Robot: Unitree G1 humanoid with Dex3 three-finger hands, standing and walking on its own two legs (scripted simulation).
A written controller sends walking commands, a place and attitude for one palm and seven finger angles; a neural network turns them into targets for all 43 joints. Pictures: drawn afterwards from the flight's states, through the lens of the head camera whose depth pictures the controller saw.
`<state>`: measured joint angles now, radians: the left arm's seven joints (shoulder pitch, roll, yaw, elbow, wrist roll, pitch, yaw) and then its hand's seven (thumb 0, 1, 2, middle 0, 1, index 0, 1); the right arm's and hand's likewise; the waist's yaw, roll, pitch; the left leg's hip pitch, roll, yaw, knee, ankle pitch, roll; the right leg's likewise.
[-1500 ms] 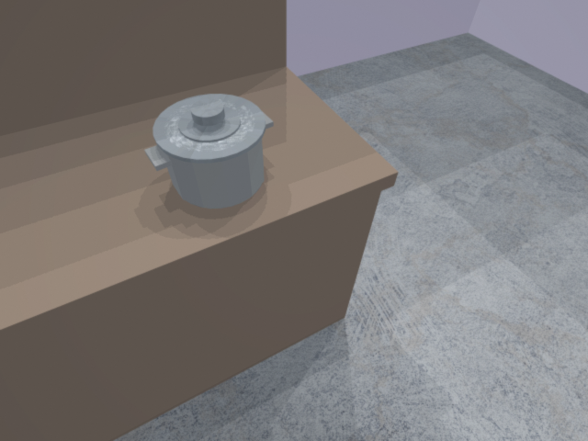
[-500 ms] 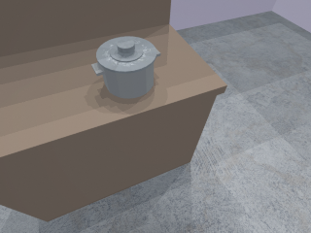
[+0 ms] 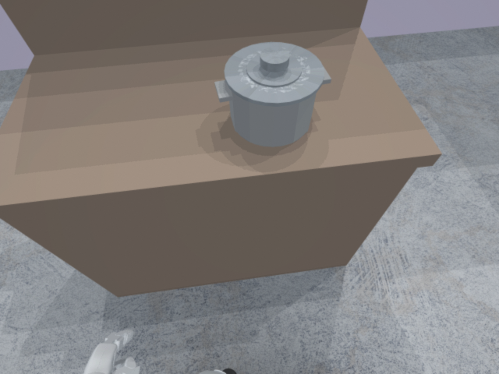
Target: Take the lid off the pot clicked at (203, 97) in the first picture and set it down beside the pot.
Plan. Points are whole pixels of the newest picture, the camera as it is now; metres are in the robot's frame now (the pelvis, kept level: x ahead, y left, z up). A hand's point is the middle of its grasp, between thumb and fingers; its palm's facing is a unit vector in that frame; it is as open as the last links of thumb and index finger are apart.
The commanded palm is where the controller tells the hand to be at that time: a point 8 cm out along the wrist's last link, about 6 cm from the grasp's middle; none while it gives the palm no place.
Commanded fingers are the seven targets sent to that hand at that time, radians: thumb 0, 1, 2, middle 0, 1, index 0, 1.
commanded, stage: turn to face it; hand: left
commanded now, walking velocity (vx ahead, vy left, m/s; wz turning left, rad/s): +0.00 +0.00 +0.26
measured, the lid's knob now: (274, 59) +0.63 -0.04 +0.13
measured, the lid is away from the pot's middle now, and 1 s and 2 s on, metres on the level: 0.00 0.00 0.00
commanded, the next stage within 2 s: take the last steps up to it in 0.16 s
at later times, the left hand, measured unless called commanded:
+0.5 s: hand out of the picture -0.04 +0.15 -0.18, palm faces +0.20 -0.96 -0.18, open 7.4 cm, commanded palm none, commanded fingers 0.00 0.90 0.90 -0.20 -0.30 -0.20 -0.30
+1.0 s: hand (191, 351) +0.17 +0.12 -0.17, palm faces +0.06 -0.97 -0.24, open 7.3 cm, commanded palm none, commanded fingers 0.00 0.90 0.90 -0.20 -0.30 -0.20 -0.30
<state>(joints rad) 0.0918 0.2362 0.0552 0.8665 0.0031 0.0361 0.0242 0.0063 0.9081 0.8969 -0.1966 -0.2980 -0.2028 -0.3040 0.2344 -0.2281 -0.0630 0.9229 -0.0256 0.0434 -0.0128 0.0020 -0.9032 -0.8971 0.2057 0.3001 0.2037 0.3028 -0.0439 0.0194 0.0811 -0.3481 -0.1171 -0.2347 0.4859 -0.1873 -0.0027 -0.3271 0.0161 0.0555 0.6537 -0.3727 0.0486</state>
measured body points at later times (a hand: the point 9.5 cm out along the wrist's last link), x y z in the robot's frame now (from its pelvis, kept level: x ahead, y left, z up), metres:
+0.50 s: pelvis +0.04 -0.02 -0.01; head +0.07 +0.01 +0.44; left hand -0.05 +0.20 -0.17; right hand +0.19 -0.23 -0.14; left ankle +0.02 +0.10 -0.74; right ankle -0.03 -0.12 -0.73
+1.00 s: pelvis +0.11 -0.08 -0.01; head +0.15 -0.08 +0.44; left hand +0.17 +0.17 -0.15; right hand +0.13 -0.34 -0.16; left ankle +0.06 +0.05 -0.70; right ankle +0.15 -0.20 -0.74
